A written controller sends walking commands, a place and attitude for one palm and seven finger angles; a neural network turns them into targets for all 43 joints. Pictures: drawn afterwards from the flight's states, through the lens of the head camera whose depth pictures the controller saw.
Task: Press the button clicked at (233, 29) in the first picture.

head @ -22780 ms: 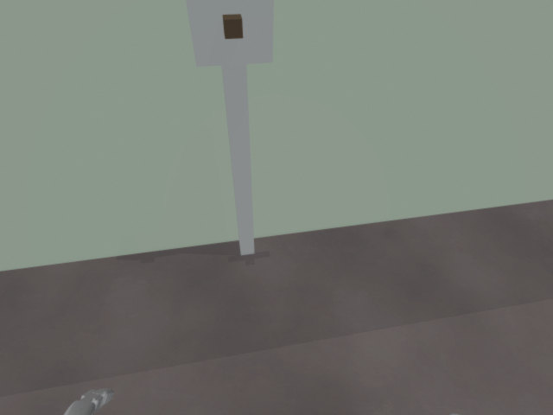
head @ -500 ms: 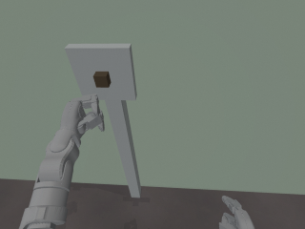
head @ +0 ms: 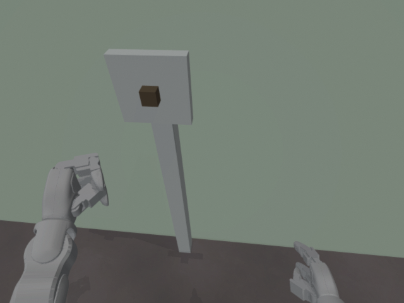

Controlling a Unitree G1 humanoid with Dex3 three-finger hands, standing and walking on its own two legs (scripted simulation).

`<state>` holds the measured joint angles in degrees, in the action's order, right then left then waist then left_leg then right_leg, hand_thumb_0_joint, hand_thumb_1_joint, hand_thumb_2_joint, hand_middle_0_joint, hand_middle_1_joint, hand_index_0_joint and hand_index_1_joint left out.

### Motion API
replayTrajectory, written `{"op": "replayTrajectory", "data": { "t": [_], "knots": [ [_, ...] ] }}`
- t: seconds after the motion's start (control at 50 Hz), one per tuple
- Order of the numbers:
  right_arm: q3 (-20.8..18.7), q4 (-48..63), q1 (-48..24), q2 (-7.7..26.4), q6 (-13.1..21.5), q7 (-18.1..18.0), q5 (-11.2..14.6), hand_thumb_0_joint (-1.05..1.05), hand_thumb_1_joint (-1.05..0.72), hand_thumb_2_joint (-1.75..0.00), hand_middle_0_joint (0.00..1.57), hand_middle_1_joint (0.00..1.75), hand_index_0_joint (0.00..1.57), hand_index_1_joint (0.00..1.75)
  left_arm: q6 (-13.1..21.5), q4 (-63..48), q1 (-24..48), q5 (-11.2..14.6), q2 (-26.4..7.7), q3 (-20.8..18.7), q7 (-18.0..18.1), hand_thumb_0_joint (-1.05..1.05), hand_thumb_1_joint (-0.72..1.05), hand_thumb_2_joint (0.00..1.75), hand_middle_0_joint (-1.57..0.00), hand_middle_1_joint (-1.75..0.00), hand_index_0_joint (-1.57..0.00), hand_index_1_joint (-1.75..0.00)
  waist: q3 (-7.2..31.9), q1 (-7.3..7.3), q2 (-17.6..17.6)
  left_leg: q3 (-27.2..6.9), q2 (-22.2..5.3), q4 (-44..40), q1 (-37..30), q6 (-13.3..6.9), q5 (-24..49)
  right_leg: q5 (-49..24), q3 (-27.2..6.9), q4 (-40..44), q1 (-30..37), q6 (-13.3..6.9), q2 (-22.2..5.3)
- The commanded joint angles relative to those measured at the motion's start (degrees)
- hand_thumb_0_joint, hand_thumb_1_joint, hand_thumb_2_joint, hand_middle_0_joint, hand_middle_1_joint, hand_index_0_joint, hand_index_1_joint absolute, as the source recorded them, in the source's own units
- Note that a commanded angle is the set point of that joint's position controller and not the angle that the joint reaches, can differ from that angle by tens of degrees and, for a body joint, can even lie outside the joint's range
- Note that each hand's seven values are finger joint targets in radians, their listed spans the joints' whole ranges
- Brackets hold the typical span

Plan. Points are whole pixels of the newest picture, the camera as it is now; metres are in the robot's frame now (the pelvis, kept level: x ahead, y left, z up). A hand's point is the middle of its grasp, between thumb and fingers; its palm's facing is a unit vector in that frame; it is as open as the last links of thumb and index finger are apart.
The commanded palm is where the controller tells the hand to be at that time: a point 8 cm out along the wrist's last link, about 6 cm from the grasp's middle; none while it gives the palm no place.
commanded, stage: draw the hand back to the body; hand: left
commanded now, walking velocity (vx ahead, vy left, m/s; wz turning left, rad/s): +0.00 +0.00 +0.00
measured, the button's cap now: (150, 95) +0.50 +0.17 +0.18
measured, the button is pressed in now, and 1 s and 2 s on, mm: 0 0 0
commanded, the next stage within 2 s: step back with the hand held close in 0.80 s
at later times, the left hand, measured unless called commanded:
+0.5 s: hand (54, 206) +0.21 +0.25 +0.16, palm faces +0.37 -0.86 -0.36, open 3.1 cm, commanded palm +0.15 +0.30 +0.18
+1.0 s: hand (46, 206) +0.21 +0.26 +0.17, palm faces +0.40 -0.83 -0.39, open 3.1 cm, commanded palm +0.15 +0.30 +0.17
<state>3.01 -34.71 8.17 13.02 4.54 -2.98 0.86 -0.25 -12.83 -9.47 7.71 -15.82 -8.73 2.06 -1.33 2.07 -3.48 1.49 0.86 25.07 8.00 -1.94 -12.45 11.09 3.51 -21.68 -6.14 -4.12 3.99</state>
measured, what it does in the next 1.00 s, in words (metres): stands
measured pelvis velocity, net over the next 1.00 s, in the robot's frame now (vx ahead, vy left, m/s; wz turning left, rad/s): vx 0.02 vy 0.02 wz -0.01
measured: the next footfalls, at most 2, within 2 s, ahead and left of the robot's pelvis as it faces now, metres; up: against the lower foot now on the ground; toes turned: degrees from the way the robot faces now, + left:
right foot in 1.74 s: -0.12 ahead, -0.09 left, +0.00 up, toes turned -1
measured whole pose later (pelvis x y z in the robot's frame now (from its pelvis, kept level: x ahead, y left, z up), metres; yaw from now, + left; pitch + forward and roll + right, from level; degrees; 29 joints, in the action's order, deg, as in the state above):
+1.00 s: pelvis +0.02 +0.02 +0.00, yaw -1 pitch -4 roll -1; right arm 2.0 -34.6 11.3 12.5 2.8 -2.5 -0.1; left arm 7.3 -27.4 -30.4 3.7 -19.2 -17.5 6.4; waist -0.3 3.3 -3.9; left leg 2.2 1.5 24.6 7.1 -3.3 -14.1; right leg 11.8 2.5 -19.9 -4.8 -2.7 3.5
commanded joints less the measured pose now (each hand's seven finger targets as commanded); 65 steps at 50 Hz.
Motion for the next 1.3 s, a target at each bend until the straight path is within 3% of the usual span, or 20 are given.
{"op": "replayTrajectory", "data": {
  "t": [0.0,0.02,0.06,0.12,0.22,0.3,0.5,0.6,0.72,0.8,0.88,0.9,0.92,0.94,0.98,1.0,1.06,1.14,1.2,1.28],
  "knots": [
    [-2.10,8.14,-7.46,5.41,2.51,-0.34,-0.70,0.00,-0.90,-0.90,0.20,0.30,0.20,0.30,8.49,-18.25,9.37,-2.50,-10.92,-5.96,3.50,0.00,0.90,0.90,-1.30,-1.50,-1.30,-1.50,8.91,0.47,-0.81,-2.74,-1.18,-4.85,-4.97,-0.48,3.63,-0.37,-6.22,7.11,1.28,2.32,-4.85],
    [-2.15,8.13,-7.55,5.19,2.63,-0.40,-0.66,0.00,-0.90,-0.90,0.20,0.30,0.20,0.30,9.03,-19.32,9.20,-2.73,-10.18,-5.30,3.76,0.00,0.90,0.90,-1.30,-1.50,-1.30,-1.50,8.82,0.21,-2.52,-2.83,-1.25,-5.23,-5.76,-0.44,3.83,-0.89,-6.21,7.18,1.10,2.29,-4.93],
    [-2.19,7.92,-7.26,5.26,2.72,-0.38,-0.72,0.00,-0.90,-0.90,0.20,0.30,0.20,0.30,9.65,-19.97,6.78,-3.25,-9.30,-4.75,4.19,0.00,0.90,0.90,-1.30,-1.50,-1.30,-1.50,7.71,0.09,-1.72,-3.33,-1.38,-5.82,-6.26,-0.33,4.70,-1.78,-5.52,6.95,1.01,2.10,-4.47],
    [-2.46,7.73,-7.17,5.62,2.52,-0.36,-0.86,0.00,-0.90,-0.90,0.20,0.30,0.20,0.30,9.91,-18.66,1.91,-3.59,-8.50,-4.59,4.33,0.00,0.90,0.90,-1.30,-1.50,-1.30,-1.50,4.62,0.22,2.83,-3.86,-1.78,-6.44,-5.88,-0.47,5.85,-2.31,-5.14,7.02,0.28,2.17,-4.00],
    [-2.83,7.90,-6.90,5.76,1.74,0.19,-0.92,0.00,-0.90,-0.90,0.20,0.30,0.20,0.30,10.41,-20.32,-5.74,-3.90,-8.26,-6.09,4.18,0.00,0.90,0.90,-1.30,-1.50,-1.30,-1.50,3.39,0.91,1.55,-4.55,-2.19,-6.93,-5.06,0.18,7.75,-3.63,-4.62,5.78,1.19,1.85,-3.71],
    [-3.18,8.59,-6.51,5.96,1.36,0.34,-1.02,0.00,-0.90,-0.90,0.20,0.30,0.20,0.30,10.48,-23.27,-11.12,-4.01,-11.03,-9.97,4.38,0.00,0.90,0.90,-1.30,-1.50,-1.30,-1.50,5.02,1.87,1.15,-4.50,-2.46,-5.90,-4.39,0.59,11.52,-7.00,-4.86,4.77,2.93,1.80,-3.54],
    [-3.53,9.71,-4.81,6.01,1.83,0.16,-0.81,0.00,-0.90,-0.90,0.20,0.30,0.20,0.30,10.11,-28.26,-19.24,-3.86,-12.08,-13.43,4.92,0.00,0.90,0.90,-1.30,-1.50,-1.30,-1.50,4.29,1.97,-0.81,-4.87,-2.93,-4.43,-3.91,1.77,16.40,-9.65,-4.98,3.85,2.13,1.78,-3.19],
    [-3.69,9.16,-4.54,6.39,2.27,-0.05,-0.84,0.00,-0.90,-0.90,0.20,0.30,0.20,0.30,9.84,-28.14,-15.73,-4.60,-9.93,-10.29,5.10,0.00,0.90,0.90,-1.30,-1.50,-1.30,-1.50,1.50,0.87,-0.22,-5.56,-3.27,-5.20,-4.17,1.47,12.04,-5.33,-4.77,4.48,-0.77,1.91,-3.20],
    [-3.36,9.24,-4.88,5.90,2.46,-0.63,-1.00,0.00,-0.90,-0.90,0.20,0.30,0.20,0.30,9.84,-27.33,-16.26,-4.27,-11.26,-12.08,5.77,0.00,0.90,0.90,-1.30,-1.50,-1.30,-1.50,2.37,1.77,0.08,-5.60,-2.83,-5.86,-3.06,1.37,8.19,-3.28,-5.10,4.72,0.61,1.71,-3.38],
    [-3.39,9.23,-4.75,5.94,2.57,-0.48,-1.07,0.00,-0.90,-0.90,0.20,0.30,0.20,0.30,9.85,-28.03,-17.35,-4.32,-11.77,-12.84,5.77,0.00,0.90,0.90,-1.30,-1.50,-1.30,-1.50,4.17,2.03,-0.52,-5.11,-2.67,-4.98,-3.29,1.47,11.39,-6.40,-5.53,4.48,2.19,1.62,-3.40],
    [-3.26,9.10,-4.83,5.74,2.46,-0.25,-1.15,0.00,-0.90,-0.90,0.20,0.30,0.20,0.30,9.82,-27.77,-17.28,-4.22,-10.88,-12.22,5.61,0.00,0.90,0.90,-1.30,-1.50,-1.30,-1.50,2.93,1.85,-1.56,-5.07,-2.61,-5.14,-2.90,1.50,10.80,-5.88,-5.55,4.78,1.65,1.60,-3.45],
    [-3.33,8.39,-4.85,5.94,2.19,-0.47,-1.02,0.00,-0.90,-0.90,0.20,0.30,0.20,0.30,9.45,-24.56,-15.71,-4.39,-12.17,-13.43,5.82,0.00,0.90,0.90,-1.30,-1.50,-1.30,-1.50,0.84,1.52,0.39,-5.11,-2.75,-5.47,-2.29,1.38,9.37,-4.44,-5.63,5.47,0.53,1.53,-3.29],
    [-4.07,10.98,-4.19,7.41,1.08,-0.43,-0.30,0.00,-0.90,-0.90,0.20,0.30,0.20,0.30,11.65,-29.40,-10.50,-3.83,-19.79,-21.39,5.62,0.00,0.90,0.90,-1.30,-1.50,-1.30,-1.50,-2.70,-0.56,0.83,-6.40,-3.76,-4.62,2.36,-0.77,3.36,-4.16,-12.41,7.94,-5.62,1.94,-6.44],
    [-4.04,9.85,-3.70,6.41,0.48,-0.56,-0.64,0.00,-0.90,-0.90,0.20,0.30,0.20,0.30,12.09,-24.71,-16.03,-3.76,-15.18,-18.23,5.06,0.00,0.90,0.90,-1.30,-1.50,-1.30,-1.50,-1.92,-0.82,2.40,-6.63,-3.34,-3.31,1.69,-1.08,2.39,-2.87,-12.83,8.77,-6.80,1.71,-8.04],
    [-4.25,10.15,-3.61,6.68,-0.43,-0.08,-0.84,0.00,-0.90,-0.90,0.20,0.30,0.20,0.30,12.34,-23.84,-19.26,-4.32,-12.24,-15.06,4.54,0.00,0.90,0.90,-1.30,-1.50,-1.30,-1.50,-0.25,-1.21,3.55,-6.42,-3.39,-2.42,0.69,-1.08,4.43,-3.36,-12.93,8.79,-7.54,1.86,-8.59],
    [-4.56,10.45,-3.94,6.96,-0.55,-0.04,-0.94,0.00,-0.90,-0.90,0.20,0.30,0.20,0.30,13.00,-25.76,-19.46,-4.29,-12.30,-15.04,4.40,0.00,0.90,0.90,-1.30,-1.50,-1.30,-1.50,1.42,-1.07,1.74,-6.32,-3.50,-2.23,0.57,-1.02,7.18,-6.78,-12.21,7.45,-6.56,1.87,-8.75],
    [-5.32,11.13,-2.86,7.28,-1.33,0.04,-0.54,0.00,-0.90,-0.90,0.20,0.30,0.20,0.30,13.43,-27.09,-23.36,-4.50,-12.39,-14.75,4.57,0.00,0.90,0.90,-1.30,-1.50,-1.30,-1.50,7.63,-1.19,1.39,-5.98,-4.63,-1.48,-0.10,-1.08,13.50,-13.63,-10.69,3.24,-3.62,2.67,-8.64],
    [-6.00,12.60,-2.73,6.93,-2.26,-0.28,-0.09,0.00,-0.90,-0.90,0.20,0.30,0.20,0.30,13.76,-30.22,-26.72,-4.30,-15.24,-18.10,5.42,0.00,0.90,0.90,-1.30,-1.50,-1.30,-1.50,13.26,-1.05,3.25,-6.10,-5.49,-0.02,1.22,-0.82,20.61,-21.07,-9.48,-1.43,-0.19,3.15,-8.57],
    [-6.36,13.18,-3.00,6.84,-2.81,-0.69,0.08,0.00,-0.90,-0.90,0.20,0.30,0.20,0.30,14.07,-31.72,-27.80,-4.03,-16.98,-20.21,5.89,0.00,0.90,0.90,-1.30,-1.50,-1.30,-1.50,13.99,-1.19,2.64,-6.35,-5.80,0.68,2.94,-0.77,21.45,-22.52,-9.78,-3.26,-0.57,3.19,-8.79],
    [-6.44,13.54,-2.69,6.80,-3.12,-0.97,0.06,0.00,-0.90,-0.90,0.20,0.30,0.20,0.30,14.16,-30.86,-29.04,-4.20,-15.76,-19.58,6.15,0.00,0.90,0.90,-1.30,-1.50,-1.30,-1.50,11.12,-1.46,0.74,-7.58,-6.77,-0.45,7.26,-1.15,18.20,-17.95,-9.83,-4.72,-1.94,3.25,-7.89]
  ]
}}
